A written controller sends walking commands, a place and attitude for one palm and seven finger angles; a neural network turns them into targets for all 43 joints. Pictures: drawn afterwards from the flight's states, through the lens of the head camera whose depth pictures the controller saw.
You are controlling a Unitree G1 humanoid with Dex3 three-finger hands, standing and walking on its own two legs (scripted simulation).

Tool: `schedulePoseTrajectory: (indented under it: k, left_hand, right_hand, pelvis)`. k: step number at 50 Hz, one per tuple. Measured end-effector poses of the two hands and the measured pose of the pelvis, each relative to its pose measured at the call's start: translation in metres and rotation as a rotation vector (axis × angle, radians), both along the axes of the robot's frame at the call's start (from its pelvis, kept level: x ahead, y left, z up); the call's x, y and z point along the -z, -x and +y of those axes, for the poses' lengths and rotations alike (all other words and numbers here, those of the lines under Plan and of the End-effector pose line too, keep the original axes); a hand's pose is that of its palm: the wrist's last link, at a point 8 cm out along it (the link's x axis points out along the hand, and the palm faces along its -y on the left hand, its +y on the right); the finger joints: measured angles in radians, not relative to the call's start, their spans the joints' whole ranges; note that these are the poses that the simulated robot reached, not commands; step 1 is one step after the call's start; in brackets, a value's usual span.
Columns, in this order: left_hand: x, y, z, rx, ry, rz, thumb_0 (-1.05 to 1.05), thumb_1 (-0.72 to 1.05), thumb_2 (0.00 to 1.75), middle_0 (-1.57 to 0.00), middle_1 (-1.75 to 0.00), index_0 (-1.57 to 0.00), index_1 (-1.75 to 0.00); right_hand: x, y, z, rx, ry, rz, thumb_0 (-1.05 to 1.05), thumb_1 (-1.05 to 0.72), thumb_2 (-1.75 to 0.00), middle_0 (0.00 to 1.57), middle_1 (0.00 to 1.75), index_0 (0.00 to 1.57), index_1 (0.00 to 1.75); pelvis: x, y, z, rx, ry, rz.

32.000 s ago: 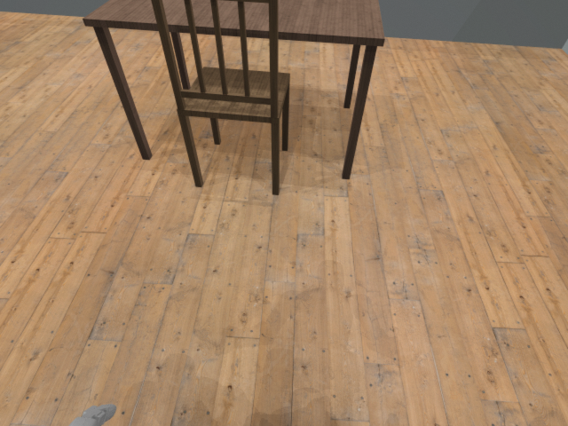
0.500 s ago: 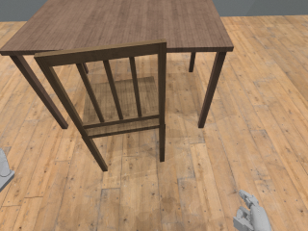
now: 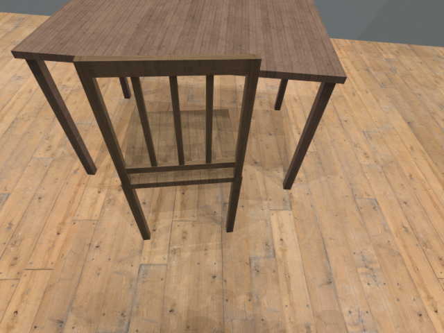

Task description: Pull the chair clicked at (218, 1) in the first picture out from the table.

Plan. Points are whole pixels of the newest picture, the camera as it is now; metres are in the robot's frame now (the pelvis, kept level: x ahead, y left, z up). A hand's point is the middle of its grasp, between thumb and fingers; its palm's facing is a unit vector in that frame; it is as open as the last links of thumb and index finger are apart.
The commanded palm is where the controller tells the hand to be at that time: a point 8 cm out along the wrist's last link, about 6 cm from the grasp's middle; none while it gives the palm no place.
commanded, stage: let the arm hang, fingers relaxed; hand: left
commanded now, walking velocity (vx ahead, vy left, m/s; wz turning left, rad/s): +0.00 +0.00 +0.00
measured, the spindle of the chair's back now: (177, 125) +0.66 +0.15 -0.06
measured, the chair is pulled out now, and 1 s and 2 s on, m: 0.16 0.16 0.16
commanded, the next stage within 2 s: look to check the result in 0.80 s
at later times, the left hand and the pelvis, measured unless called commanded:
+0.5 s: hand out of the picture +0.01 +0.19 -0.16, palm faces -0.03 -0.97 -0.23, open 7.3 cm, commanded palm none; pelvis +0.00 +0.02 +0.01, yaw -2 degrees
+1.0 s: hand out of the picture +0.01 +0.17 -0.16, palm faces -0.03 -0.98 -0.19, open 7.3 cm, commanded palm none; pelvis +0.02 +0.01 +0.02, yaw -3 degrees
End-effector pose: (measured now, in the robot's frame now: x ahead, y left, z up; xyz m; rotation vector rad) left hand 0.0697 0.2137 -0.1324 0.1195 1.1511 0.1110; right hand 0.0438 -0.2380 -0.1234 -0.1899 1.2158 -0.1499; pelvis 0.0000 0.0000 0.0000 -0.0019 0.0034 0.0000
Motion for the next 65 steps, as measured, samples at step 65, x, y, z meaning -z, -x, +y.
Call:
schedulePoseTrajectory:
  k: [65]
  left_hand:
    - [-0.004,0.048,-0.001,0.002,-0.048,0.289,0.01,0.92,0.9,-0.2,-0.3,-0.2,-0.3]
  right_hand:
    - [0.014,0.058,0.033,0.147,-0.077,0.239,0.0,-0.91,-0.9,0.2,0.3,0.2,0.3]
  pelvis:
    - [-0.015,-0.027,0.0,0.05,0.001,-0.017]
